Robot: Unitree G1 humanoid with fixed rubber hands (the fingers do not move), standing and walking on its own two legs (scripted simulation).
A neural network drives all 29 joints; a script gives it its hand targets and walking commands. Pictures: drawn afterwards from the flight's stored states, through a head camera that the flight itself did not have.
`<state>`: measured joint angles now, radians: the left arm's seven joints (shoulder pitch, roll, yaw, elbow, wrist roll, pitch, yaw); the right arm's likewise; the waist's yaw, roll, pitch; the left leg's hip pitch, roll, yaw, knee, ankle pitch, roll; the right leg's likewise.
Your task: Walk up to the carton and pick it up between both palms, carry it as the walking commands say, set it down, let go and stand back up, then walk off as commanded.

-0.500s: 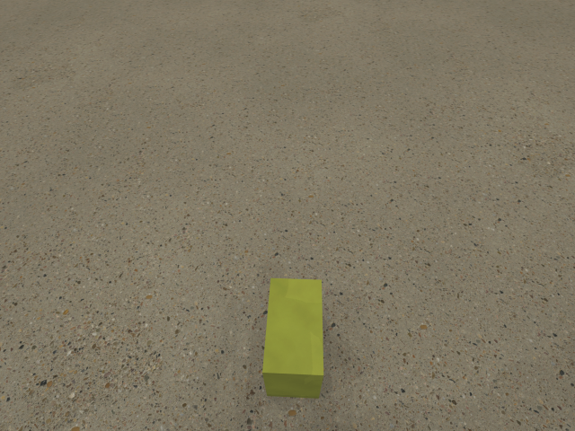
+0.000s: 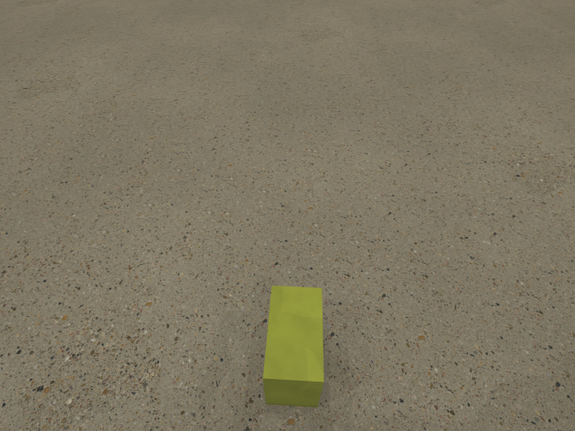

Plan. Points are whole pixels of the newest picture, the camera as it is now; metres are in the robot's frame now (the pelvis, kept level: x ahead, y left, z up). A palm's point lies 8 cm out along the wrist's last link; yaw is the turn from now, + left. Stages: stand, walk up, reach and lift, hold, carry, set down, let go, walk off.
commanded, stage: stand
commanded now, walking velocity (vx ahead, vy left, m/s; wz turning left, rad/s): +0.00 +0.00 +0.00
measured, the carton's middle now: (294, 345) +0.53 -0.01 -0.65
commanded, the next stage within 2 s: reach and lift in 0.28 s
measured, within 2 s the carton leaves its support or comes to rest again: neither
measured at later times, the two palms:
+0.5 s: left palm out of the picture +0.15 +0.22 -0.11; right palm out of the picture +0.13 -0.24 -0.10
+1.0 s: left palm (173, 404) +0.21 +0.20 -0.14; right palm (437, 399) +0.22 -0.22 -0.12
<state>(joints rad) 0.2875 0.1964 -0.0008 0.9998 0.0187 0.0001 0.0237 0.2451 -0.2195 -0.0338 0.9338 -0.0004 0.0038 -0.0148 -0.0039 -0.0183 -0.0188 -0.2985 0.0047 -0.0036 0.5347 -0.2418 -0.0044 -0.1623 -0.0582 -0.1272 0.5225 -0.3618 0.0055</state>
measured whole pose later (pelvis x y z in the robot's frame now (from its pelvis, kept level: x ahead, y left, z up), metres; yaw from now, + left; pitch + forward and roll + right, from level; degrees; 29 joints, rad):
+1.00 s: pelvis -0.06 +0.02 -0.04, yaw -3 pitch +9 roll -2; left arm -0.23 0.15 0.01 0.59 -0.02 0.31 0.11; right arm -0.36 -0.23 -0.09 0.74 0.00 0.24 0.08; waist 0.00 0.02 0.13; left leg -0.72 0.03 0.01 0.88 -0.31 0.01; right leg -0.61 -0.04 -0.07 0.87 -0.41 0.02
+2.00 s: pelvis -0.06 +0.02 -0.09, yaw -7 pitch +40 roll -2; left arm -1.25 0.15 0.35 0.88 0.09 0.15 0.17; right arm -1.35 -0.24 -0.27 1.02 -0.01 0.10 -0.08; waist 0.04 0.01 0.15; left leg -1.40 0.03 0.01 0.95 -0.25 0.01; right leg -1.32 -0.02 -0.03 0.98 -0.36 0.02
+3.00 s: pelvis -0.12 +0.03 -0.28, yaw -8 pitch +37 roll -1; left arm -1.67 0.31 0.42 1.00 0.05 0.17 0.12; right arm -1.75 -0.34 -0.25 1.05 -0.02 0.19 -0.07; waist 0.05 -0.01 0.53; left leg -1.95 0.03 -0.01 1.79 -0.47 0.01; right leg -1.87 -0.01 0.02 1.84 -0.62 0.04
